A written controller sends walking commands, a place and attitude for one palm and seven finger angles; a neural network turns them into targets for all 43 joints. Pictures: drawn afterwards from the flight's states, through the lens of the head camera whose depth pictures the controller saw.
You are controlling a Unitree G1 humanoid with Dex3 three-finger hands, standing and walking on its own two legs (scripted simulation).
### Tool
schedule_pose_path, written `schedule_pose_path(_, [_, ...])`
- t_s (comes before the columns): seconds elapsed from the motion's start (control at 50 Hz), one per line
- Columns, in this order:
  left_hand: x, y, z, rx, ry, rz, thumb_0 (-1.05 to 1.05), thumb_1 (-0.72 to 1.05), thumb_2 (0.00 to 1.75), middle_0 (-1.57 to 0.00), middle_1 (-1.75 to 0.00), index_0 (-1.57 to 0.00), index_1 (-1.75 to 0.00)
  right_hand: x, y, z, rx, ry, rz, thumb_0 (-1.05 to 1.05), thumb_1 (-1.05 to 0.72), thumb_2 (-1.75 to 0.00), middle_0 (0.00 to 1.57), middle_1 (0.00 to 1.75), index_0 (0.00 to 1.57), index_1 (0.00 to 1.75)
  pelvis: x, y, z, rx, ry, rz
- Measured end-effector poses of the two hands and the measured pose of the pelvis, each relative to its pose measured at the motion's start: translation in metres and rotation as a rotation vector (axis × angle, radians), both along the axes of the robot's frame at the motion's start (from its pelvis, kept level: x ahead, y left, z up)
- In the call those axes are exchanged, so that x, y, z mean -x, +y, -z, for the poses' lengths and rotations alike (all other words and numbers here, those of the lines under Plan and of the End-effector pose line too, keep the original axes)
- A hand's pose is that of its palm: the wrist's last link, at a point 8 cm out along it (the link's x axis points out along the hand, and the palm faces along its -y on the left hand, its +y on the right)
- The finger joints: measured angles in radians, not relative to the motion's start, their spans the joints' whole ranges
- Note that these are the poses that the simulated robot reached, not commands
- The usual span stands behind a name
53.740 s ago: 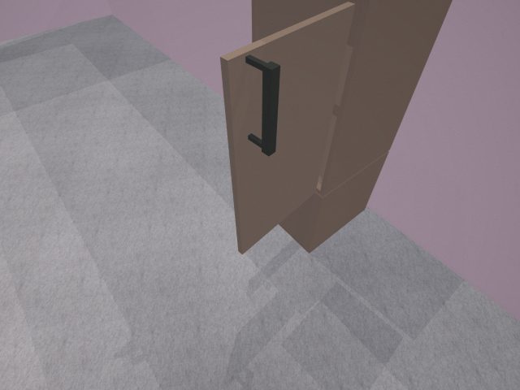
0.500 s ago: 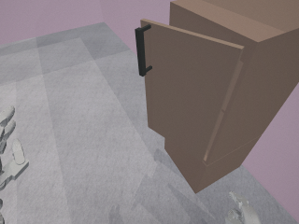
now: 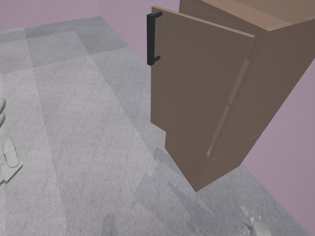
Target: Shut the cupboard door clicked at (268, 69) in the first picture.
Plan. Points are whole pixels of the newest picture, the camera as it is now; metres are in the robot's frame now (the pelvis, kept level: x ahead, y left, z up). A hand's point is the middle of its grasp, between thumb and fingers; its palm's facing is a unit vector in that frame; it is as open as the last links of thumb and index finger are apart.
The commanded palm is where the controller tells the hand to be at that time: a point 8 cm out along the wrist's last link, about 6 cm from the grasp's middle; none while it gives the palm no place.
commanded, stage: step back with the hand held close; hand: left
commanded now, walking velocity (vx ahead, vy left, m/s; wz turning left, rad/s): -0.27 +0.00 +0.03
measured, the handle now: (154, 39) +0.71 +0.06 +0.17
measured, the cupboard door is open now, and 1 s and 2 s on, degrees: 22 22 22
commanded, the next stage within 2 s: stop stepping back and stand still in 0.66 s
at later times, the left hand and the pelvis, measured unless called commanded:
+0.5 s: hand (11, 201) +0.14 +0.24 +0.18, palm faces +0.37 -0.79 -0.50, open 7.4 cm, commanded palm +0.07 +0.28 +0.20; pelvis -0.07 -0.02 +0.00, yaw +0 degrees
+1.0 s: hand out of the picture +0.03 +0.27 +0.18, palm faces +0.45 -0.81 -0.38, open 7.4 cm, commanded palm -0.03 +0.31 +0.20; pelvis -0.16 +0.00 +0.01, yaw +2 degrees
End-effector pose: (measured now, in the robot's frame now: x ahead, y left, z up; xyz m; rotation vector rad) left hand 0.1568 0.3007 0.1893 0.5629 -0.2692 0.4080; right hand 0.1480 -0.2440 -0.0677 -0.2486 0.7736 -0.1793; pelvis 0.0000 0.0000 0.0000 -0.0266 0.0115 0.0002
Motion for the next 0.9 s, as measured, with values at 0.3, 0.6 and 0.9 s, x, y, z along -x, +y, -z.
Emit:
schedule_pose_path(0.3, [0.024,0.009,-0.008,-0.026,-0.067,0.021,0.02,0.89,0.9,-0.21,-0.3,-0.21,-0.31,0.017,0.01,-0.007,0.023,-0.004,-0.049,0.01,-0.9,-0.89,0.21,0.3,0.21,0.3,0.026,0.0,-0.003,0.017,0.018,-0.003])
schedule_pose_path(0.6, [0.088,-0.016,-0.01,-0.027,-0.052,0.047,0.01,0.88,0.9,-0.22,-0.3,-0.21,-0.31,0.061,-0.01,-0.017,0.029,-0.011,-0.047,0.01,-0.9,-0.89,0.21,0.3,0.21,0.3,0.081,-0.018,-0.005,-0.014,0.025,-0.026])
schedule_pose_path(0.9, [0.155,0.014,-0.007,-0.027,-0.047,-0.01,0.02,0.89,0.9,-0.21,-0.3,-0.21,-0.31,0.142,0.023,-0.005,-0.006,-0.019,-0.043,0.01,-0.9,-0.89,0.2,0.3,0.21,0.3,0.143,-0.001,-0.003,0.015,0.049,-0.017])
